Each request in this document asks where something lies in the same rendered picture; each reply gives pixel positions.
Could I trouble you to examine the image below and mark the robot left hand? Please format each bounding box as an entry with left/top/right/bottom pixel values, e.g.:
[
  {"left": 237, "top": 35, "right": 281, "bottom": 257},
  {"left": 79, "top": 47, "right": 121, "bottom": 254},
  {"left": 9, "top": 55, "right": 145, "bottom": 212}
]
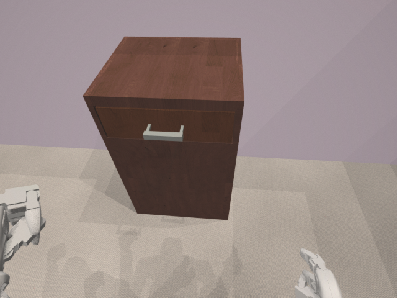
[{"left": 0, "top": 184, "right": 46, "bottom": 271}]

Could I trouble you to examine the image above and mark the handle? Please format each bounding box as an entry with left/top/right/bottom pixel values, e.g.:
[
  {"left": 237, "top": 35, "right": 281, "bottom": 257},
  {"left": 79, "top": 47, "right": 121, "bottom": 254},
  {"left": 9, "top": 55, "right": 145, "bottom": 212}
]
[{"left": 143, "top": 124, "right": 184, "bottom": 142}]

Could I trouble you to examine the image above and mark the cabinet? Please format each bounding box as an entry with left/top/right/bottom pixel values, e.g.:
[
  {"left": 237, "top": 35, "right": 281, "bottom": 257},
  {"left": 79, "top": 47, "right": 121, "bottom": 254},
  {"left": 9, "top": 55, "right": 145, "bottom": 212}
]
[{"left": 83, "top": 37, "right": 244, "bottom": 220}]

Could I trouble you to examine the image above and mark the drawer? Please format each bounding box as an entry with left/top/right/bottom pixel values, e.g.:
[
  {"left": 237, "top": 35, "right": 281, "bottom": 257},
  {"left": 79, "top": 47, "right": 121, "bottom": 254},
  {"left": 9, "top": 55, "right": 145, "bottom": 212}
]
[{"left": 95, "top": 106, "right": 235, "bottom": 143}]

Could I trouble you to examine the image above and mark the robot right hand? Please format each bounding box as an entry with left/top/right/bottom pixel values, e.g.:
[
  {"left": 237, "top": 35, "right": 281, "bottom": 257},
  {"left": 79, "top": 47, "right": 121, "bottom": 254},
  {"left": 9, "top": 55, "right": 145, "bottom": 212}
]
[{"left": 295, "top": 248, "right": 343, "bottom": 298}]

